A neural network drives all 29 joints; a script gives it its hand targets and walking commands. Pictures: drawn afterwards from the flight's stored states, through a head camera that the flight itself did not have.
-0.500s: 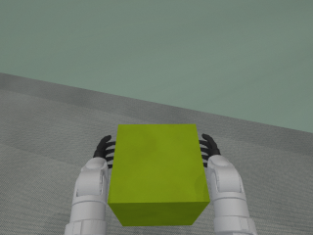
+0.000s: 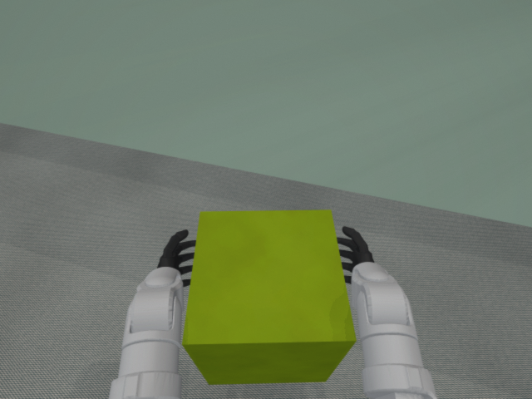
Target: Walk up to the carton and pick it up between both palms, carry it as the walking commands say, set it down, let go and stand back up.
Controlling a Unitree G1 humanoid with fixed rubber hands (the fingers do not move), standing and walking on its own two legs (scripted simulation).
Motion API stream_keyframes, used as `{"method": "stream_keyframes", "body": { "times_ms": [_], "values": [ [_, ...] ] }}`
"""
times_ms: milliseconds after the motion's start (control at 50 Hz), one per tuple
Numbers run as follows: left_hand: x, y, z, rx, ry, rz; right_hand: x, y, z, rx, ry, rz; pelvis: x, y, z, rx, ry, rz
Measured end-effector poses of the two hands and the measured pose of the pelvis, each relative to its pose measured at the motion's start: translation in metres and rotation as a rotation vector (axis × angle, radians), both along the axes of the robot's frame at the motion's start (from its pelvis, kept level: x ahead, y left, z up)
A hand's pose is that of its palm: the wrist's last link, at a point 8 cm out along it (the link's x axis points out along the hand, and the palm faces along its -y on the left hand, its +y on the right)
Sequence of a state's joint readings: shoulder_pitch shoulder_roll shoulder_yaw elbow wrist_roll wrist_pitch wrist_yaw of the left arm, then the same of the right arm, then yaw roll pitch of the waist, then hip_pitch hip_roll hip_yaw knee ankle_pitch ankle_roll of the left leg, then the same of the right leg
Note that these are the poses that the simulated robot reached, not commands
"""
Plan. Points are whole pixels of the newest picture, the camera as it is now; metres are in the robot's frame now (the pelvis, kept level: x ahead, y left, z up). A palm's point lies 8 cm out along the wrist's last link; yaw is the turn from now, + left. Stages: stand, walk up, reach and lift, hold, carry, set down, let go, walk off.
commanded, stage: hold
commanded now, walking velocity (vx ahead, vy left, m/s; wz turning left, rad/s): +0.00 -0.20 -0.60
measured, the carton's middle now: (266, 302) +0.27 +0.00 -0.03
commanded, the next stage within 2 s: carry in 0.02 s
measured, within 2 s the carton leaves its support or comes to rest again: neither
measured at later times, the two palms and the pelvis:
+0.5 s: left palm (229, 281) +0.26 +0.05 +0.06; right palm (448, 307) +0.20 -0.24 +0.07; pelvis -0.01 -0.05 -0.03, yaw -10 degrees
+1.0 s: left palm (374, 324) +0.19 -0.14 +0.05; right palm out of the picture +0.05 -0.41 +0.05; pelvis -0.08 -0.16 -0.03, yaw -28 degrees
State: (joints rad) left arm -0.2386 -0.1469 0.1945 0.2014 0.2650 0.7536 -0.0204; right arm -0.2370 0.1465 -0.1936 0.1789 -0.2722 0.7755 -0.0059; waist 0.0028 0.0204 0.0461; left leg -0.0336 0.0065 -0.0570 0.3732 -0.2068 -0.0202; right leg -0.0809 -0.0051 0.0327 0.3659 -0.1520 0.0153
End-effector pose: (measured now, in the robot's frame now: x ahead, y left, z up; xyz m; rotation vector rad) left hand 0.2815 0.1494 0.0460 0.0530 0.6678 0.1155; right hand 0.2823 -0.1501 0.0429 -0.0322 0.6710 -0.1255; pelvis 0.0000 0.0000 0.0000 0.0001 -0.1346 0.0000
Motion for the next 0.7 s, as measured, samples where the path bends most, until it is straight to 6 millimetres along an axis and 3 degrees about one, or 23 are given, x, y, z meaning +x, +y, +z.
{"method": "stream_keyframes", "body": {
  "times_ms": [140, 260, 380, 500, 580, 700],
  "values": [
    [0.007, -0.006, -0.004, -0.042, -0.046, 0.012, 0.005, -0.006, 0.002, -0.016, -0.047, -0.008, -0.001, -0.006, -0.017, 0.014, 0.116, -0.036],
    [0.007, -0.043, 0.004, -0.067, -0.091, -0.007, -0.009, -0.042, 0.003, 0.034, -0.094, -0.084, -0.001, -0.028, -0.029, -0.004, 0.167, -0.101],
    [-0.003, -0.081, 0.015, -0.095, -0.080, -0.077, -0.043, -0.078, 0.020, 0.056, -0.094, -0.195, -0.008, -0.043, -0.026, 0.016, 0.216, -0.115],
    [-0.022, -0.095, 0.018, -0.138, -0.072, -0.113, -0.077, -0.090, 0.032, 0.035, -0.093, -0.253, -0.014, -0.047, -0.030, 0.024, 0.233, -0.180],
    [-0.036, -0.109, 0.019, -0.137, -0.009, -0.142, -0.104, -0.101, 0.030, 0.044, -0.033, -0.298, -0.017, -0.055, -0.021, 0.011, 0.218, -0.249],
    [-0.043, -0.154, 0.033, -0.134, 0.003, -0.221, -0.137, -0.139, 0.039, 0.056, -0.030, -0.386, -0.028, -0.080, -0.011, -0.019, 0.211, -0.330]
  ]
}}
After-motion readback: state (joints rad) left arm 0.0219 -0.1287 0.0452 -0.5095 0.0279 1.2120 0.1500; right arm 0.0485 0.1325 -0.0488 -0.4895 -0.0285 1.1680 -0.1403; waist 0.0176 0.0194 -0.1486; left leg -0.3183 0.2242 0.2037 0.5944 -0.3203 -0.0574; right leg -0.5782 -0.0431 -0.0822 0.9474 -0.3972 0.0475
